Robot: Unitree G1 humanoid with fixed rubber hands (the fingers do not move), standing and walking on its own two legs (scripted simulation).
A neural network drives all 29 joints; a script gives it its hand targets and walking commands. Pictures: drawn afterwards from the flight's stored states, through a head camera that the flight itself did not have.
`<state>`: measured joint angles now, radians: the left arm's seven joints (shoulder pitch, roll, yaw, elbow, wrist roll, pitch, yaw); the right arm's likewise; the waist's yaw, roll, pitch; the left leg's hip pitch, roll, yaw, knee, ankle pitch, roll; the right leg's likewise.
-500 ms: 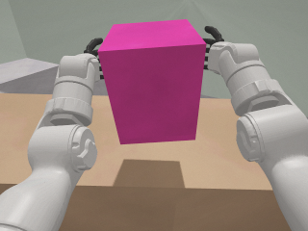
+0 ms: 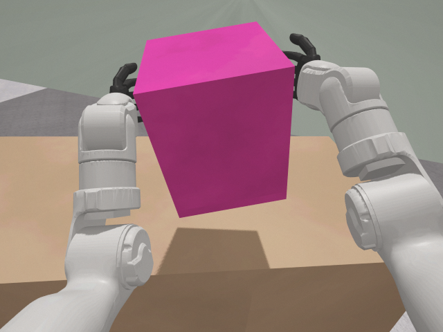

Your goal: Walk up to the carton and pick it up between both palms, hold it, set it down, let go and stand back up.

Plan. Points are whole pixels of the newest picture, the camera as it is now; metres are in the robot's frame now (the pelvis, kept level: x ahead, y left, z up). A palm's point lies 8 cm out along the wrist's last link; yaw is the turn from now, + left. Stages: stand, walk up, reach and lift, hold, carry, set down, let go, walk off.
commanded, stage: hold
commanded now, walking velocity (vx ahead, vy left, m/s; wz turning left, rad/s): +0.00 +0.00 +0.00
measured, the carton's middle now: (217, 120) +0.40 -0.01 +0.28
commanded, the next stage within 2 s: none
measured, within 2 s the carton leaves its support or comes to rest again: neither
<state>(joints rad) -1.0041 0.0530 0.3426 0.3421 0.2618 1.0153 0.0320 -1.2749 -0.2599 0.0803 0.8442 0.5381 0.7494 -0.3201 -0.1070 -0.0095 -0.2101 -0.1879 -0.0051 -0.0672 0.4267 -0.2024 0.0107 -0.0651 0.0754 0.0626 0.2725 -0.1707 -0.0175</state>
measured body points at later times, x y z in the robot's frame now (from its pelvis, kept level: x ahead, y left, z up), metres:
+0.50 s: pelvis -0.02 -0.03 +0.00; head -0.13 -0.02 +0.43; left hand +0.36 +0.13 +0.35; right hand +0.36 -0.16 +0.38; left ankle +0.02 +0.11 -0.75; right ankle -0.01 -0.11 -0.75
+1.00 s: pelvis +0.01 -0.01 +0.00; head -0.08 +0.02 +0.44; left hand +0.39 +0.16 +0.31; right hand +0.39 -0.13 +0.35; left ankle +0.02 +0.11 -0.75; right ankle -0.01 -0.12 -0.75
